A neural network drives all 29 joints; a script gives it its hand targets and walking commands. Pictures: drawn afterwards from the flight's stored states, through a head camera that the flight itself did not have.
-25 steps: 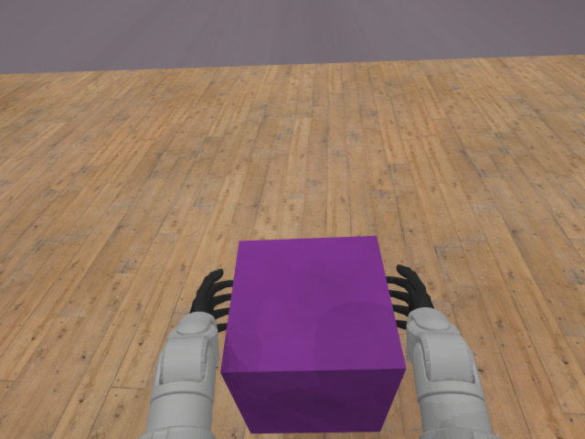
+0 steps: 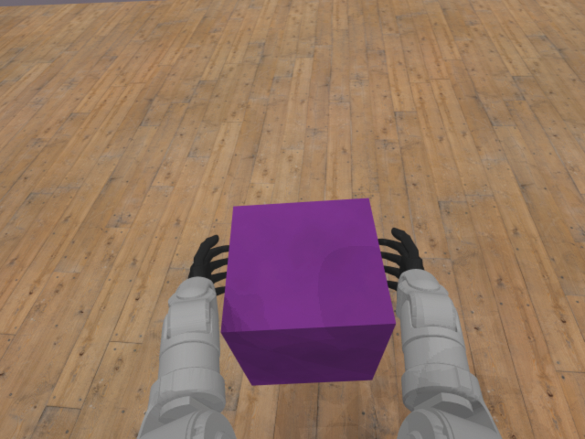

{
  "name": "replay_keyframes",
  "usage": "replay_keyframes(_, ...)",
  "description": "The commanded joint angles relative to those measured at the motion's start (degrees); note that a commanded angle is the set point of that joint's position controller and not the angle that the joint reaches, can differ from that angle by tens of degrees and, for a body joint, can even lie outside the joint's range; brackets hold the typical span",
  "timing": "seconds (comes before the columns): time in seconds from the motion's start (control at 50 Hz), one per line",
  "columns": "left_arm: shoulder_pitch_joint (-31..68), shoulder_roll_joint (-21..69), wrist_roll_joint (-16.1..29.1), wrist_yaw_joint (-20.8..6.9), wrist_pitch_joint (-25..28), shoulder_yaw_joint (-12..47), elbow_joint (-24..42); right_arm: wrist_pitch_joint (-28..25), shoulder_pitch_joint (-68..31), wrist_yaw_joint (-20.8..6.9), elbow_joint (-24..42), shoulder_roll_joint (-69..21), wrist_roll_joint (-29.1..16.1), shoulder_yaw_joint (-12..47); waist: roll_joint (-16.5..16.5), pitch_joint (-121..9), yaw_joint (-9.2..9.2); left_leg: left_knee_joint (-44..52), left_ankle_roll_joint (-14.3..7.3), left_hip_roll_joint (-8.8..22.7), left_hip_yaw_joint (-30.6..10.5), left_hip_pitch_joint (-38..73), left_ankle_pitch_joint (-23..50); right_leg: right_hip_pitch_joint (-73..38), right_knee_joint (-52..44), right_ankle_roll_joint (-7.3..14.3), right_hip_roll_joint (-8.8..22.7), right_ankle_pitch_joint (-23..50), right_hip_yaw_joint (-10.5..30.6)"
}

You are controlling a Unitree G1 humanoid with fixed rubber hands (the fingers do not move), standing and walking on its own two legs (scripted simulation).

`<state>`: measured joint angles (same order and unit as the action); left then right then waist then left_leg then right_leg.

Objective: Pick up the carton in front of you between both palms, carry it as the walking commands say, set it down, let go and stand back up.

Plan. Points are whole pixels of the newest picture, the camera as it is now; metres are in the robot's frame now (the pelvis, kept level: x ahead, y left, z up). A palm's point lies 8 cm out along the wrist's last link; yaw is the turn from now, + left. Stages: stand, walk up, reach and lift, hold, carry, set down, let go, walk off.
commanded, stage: set down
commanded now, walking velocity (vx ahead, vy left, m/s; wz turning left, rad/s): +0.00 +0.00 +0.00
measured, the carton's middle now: (306, 297) +0.35 +0.01 -0.07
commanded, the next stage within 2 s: none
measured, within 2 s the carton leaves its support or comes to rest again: rests again in 1.92 s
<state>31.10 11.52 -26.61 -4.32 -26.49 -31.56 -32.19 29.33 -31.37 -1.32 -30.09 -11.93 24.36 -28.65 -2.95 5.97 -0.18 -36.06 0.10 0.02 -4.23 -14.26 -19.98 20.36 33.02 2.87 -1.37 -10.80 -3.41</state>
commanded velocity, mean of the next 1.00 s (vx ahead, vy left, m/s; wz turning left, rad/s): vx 0.00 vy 0.00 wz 0.00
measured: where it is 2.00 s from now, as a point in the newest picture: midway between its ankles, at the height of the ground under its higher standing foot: outside the picture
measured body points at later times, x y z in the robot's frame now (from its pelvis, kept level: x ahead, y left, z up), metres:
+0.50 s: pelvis -0.03 +0.03 -0.12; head +0.20 +0.00 +0.27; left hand +0.41 +0.16 -0.19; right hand +0.41 -0.15 -0.20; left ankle +0.00 +0.14 -0.73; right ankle +0.08 -0.09 -0.73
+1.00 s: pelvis -0.05 +0.01 -0.24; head +0.26 -0.03 +0.08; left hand +0.46 +0.15 -0.34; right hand +0.46 -0.16 -0.36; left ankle +0.00 +0.14 -0.73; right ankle +0.08 -0.09 -0.73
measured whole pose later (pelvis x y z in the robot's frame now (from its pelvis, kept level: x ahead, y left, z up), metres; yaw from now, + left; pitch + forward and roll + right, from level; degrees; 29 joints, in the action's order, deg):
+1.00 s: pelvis -0.05 +0.01 -0.24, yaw +3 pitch +47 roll +5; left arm 59.4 3.1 -9.0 4.9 -15.9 -29.3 -33.8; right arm 18.6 -62.8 1.0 -37.1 3.7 13.8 -22.1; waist -3.1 -4.2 -0.4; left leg -97.1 1.7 -4.2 0.5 -108.4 -35.7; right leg 117.2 92.8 1.9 1.1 -22.5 1.2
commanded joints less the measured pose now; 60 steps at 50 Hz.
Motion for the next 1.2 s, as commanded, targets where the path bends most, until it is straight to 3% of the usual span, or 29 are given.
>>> replay_keyframes(0.0,24.93,33.23,5.88,-6.59,5.98,16.88,-3.93,-6.59,-23.47,-7.6,-5.61,-32.83,-5.12,16.82,2.41,-13.85,0.0,3.74,-2.68,-5.45,-0.87,-25.35,2.32,-15.31,1.41,-1.93,-2.0,4.32,10.53)
replay_keyframes(0.12,26.14,37.48,10.94,-5.97,17.06,25.47,-3.52,-18.14,-26.29,-7.47,-5.5,-35.95,-8.78,26.26,2.8,-31.92,1.15,-5.84,-0.35,-7.62,0.83,-39.63,8.97,-11.75,13.93,-1.53,-3.3,20.48,10.25)
replay_keyframes(0.18,30.5,41.12,15.47,-5.3,20.91,33.42,-2.0,-21.77,-30.48,-7.64,-4.12,-39.97,-12.09,33.86,3.45,-46.61,0.5,-10.93,0.74,-8.26,0.61,-45.74,11.71,-12.43,20.87,-1.68,-3.34,27.63,10.18)
replay_keyframes(0.26,34.86,42.67,20.9,-3.01,22.34,42.26,3.74,-22.86,-34.79,-7.82,1.87,-39.5,-15.67,40.6,4.14,-66.92,-1.01,-17.56,1.88,-9.07,0.65,-48.92,18.09,-10.79,28.58,-1.29,-3.72,35.89,9.32)
replay_keyframes(0.3,36.11,43.45,22.1,-2.22,21.47,43.82,4.76,-22.08,-35.45,-8.19,2.41,-38.64,-16.27,41.5,4.05,-69.41,-1.87,-19.97,2.48,-9.16,0.88,-49.51,17.77,-4.53,30.54,-1.48,-4.32,32.21,8.04)
replay_keyframes(0.36,38.68,46.15,21.8,-2.29,18.6,43.17,3.75,-19.76,-36.82,-9.85,-0.07,-38.14,-15.55,39.54,2.25,-64.35,-2.76,-22.52,2.9,-9.25,1.07,-50.06,12.14,10.45,31.71,-1.87,-5.41,18.93,5.56)
replay_keyframes(0.42,41.73,47.81,20.05,-3.3,15.2,39.41,1.15,-16.75,-39.61,-12.27,-3.86,-38.23,-14.16,36.02,1.31,-57.52,-2.87,-23.83,2.89,-9.04,1.01,-53.54,4.64,22.18,33.09,-1.6,-5.84,8.23,4.09)
replay_keyframes(0.48,44.53,47.9,18.36,-4.29,12.67,35.43,-1.7,-14.35,-42.21,-14.01,-7.47,-38.68,-12.62,32.49,1.52,-54.09,-2.36,-25.64,2.63,-9.2,1.51,-57.94,0.69,28.1,35.22,-1.42,-5.85,3.69,3.52)
replay_keyframes(0.6,50.93,46.64,18.04,-4.86,11.91,32.32,-3.17,-13.27,-47.97,-14.91,-10.08,-39.12,-12.36,29.98,3.14,-58.36,-1.47,-32.69,2.36,-10.36,3.19,-65.3,1.7,33.78,41.36,-1.91,-5.91,5.31,3.56)
replay_keyframes(0.86,62.14,41.89,23.61,-5.12,11.96,35.39,-1.3,-12.44,-57.95,-10.0,-8.17,-37.38,-16.74,34.68,6.36,-73.34,-1.53,-47.47,2.59,-12.01,7.16,-83.44,1.15,33.05,54.21,-3.3,-5.72,11.81,4.27)
replay_keyframes(1.0,67.82,38.32,24.8,-6.02,11.22,33.98,-2.44,-11.45,-63.61,-8.4,-8.66,-35.0,-17.81,34.46,7.14,-72.97,-1.48,-53.15,2.4,-11.93,8.75,-94.6,-2.95,32.38,59.28,-3.28,-4.99,11.48,5.34)
replay_keyframes(1.18,75.42,33.93,25.23,-6.25,10.98,30.83,-5.15,-11.3,-71.54,-8.79,-11.89,-29.79,-18.58,31.97,7.63,-68.46,-1.22,-59.53,1.91,-11.09,9.09,-100.96,-6.78,38.01,65.65,-2.91,-4.33,7.51,4.98)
